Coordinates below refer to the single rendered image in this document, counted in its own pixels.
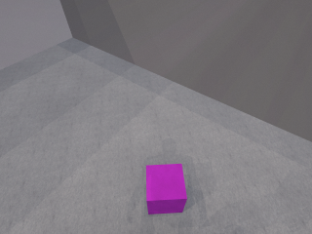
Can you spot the carton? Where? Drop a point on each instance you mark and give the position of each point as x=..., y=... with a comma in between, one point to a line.
x=165, y=189

